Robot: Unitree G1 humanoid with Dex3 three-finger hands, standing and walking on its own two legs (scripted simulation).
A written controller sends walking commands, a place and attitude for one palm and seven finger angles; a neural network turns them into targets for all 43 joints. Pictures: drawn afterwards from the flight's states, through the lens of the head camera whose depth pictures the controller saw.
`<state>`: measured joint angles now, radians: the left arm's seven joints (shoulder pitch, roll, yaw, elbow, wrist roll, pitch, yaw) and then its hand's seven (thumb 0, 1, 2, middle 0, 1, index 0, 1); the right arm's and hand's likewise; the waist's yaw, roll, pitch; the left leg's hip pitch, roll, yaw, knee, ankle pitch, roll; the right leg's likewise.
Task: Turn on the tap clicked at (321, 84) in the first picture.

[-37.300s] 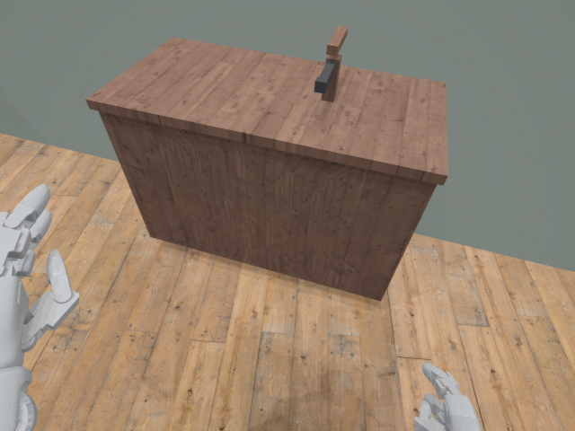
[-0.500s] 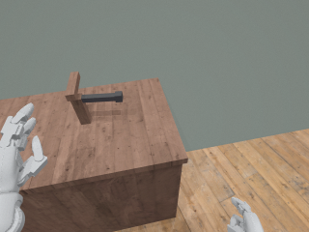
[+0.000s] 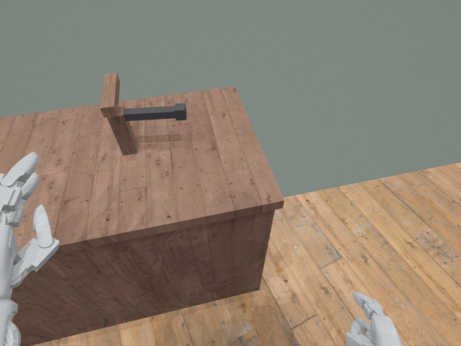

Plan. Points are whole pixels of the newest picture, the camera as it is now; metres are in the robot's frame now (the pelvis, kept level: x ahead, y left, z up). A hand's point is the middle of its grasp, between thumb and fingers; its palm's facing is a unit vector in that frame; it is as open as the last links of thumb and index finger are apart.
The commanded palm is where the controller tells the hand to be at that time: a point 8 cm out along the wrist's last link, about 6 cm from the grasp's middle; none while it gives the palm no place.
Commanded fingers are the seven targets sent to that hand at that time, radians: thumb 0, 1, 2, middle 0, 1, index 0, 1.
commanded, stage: step back with the hand held close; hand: left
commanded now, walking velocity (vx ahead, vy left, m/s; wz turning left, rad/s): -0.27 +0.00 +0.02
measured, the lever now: (180, 111) +0.59 +0.17 +0.08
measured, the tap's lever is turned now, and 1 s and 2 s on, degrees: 82 82 82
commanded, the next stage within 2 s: stop stepping back and stand still in 0.80 s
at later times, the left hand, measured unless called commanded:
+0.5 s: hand (2, 294) +0.14 +0.27 +0.16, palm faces +0.41 -0.80 -0.43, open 7.4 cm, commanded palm +0.08 +0.31 +0.18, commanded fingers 0.00 0.90 0.90 -0.20 -0.30 -0.20 -0.30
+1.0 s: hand out of the picture +0.00 +0.28 +0.17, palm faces +0.40 -0.82 -0.41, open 7.4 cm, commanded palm -0.05 +0.31 +0.18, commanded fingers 0.00 0.90 0.90 -0.20 -0.30 -0.20 -0.30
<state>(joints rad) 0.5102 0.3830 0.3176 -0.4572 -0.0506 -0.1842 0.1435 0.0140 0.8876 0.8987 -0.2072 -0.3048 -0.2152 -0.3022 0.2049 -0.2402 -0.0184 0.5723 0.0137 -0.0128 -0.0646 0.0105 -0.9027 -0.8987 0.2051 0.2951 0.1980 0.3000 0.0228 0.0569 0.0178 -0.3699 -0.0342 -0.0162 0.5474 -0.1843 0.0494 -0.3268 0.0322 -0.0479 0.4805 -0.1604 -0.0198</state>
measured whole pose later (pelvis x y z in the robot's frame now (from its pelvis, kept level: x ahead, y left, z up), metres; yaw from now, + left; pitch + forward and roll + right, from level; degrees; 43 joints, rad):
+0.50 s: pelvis -0.06 +0.01 -0.01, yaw +5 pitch +1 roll +0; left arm 0.50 0.43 0.36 -0.56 -0.04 -0.21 0.15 0.01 0.88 0.90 -0.21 -0.31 -0.22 -0.30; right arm 0.17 -0.21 -0.03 0.59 -0.01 -0.04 -0.06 0.01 -0.90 -0.90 0.21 0.30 0.20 0.30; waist -0.01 -0.05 0.06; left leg -0.38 0.00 0.00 0.63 -0.24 0.00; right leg -0.46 -0.01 0.02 0.64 -0.19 0.02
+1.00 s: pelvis -0.20 +0.03 +0.00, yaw +2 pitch +0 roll -1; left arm 0.51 0.43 0.38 -0.53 -0.06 -0.19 0.14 0.01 0.88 0.90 -0.21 -0.31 -0.22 -0.30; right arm 0.20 -0.19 -0.03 0.59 0.00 -0.07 -0.07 0.01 -0.90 -0.90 0.21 0.30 0.20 0.30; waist -0.01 -0.04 0.03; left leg -0.36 0.02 0.01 0.54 -0.18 0.02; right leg -0.48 0.04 0.04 0.88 -0.39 0.02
